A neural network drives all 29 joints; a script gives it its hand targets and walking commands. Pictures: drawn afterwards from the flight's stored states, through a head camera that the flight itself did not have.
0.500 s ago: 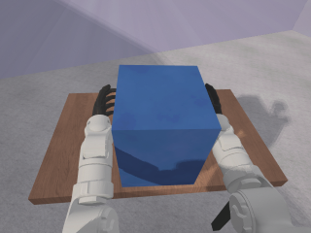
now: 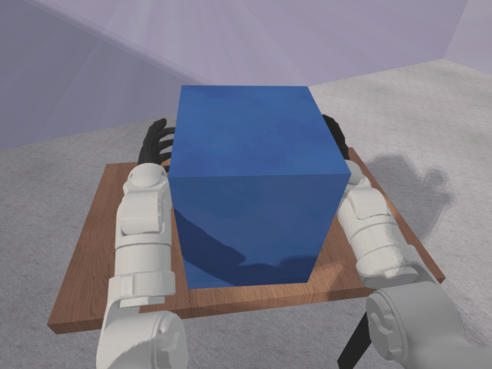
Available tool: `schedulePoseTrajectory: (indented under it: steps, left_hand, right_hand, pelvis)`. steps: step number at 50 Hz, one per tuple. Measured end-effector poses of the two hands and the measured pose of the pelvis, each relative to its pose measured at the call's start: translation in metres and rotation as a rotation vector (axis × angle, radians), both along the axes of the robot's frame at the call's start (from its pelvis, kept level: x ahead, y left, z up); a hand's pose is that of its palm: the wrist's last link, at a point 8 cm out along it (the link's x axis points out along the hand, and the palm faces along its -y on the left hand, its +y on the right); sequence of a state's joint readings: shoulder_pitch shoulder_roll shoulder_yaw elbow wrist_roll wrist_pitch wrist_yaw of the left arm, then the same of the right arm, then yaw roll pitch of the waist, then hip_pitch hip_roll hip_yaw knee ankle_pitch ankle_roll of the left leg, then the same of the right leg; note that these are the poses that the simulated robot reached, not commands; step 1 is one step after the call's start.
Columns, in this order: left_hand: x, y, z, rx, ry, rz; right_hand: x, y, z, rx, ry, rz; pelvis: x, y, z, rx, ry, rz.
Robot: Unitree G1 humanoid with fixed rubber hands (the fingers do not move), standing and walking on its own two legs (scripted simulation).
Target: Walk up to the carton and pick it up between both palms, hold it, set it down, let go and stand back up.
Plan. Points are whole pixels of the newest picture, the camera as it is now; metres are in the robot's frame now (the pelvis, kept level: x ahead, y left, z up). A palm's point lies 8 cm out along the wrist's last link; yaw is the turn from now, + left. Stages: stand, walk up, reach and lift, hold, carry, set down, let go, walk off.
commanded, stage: reach and lift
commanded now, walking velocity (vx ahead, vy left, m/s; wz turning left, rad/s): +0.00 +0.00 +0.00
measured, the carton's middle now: (247, 188) +0.36 -0.02 +0.16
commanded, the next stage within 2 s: hold in 1.12 s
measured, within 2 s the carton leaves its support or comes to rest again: neither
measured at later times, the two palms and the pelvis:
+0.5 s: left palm (148, 159) +0.39 +0.13 +0.21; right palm (333, 149) +0.39 -0.16 +0.21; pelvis +0.01 +0.00 +0.00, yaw +1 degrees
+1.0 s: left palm (140, 149) +0.38 +0.14 +0.24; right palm (335, 134) +0.39 -0.15 +0.24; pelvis +0.00 -0.01 +0.00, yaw +1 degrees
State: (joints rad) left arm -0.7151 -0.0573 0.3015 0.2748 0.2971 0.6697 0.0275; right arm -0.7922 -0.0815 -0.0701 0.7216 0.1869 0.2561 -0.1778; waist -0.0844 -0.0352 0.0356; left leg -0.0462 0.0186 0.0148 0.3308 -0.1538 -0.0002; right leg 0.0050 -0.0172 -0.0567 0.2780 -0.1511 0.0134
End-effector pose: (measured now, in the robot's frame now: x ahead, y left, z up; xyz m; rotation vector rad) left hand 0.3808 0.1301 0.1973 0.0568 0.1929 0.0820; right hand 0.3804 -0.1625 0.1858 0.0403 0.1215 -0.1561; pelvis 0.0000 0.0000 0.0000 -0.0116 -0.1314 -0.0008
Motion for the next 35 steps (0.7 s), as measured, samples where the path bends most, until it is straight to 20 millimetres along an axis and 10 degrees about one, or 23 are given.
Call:
schedulePoseTrajectory:
  steps: [35]
  left_hand:
    - [-0.001,0.006,0.021,-0.023,-0.019,0.002]
  right_hand:
    - [0.003,0.005,0.029,0.018,-0.010,0.012]
  pelvis:
    - [0.008,-0.001,-0.001,-0.009,-0.007,0.018]
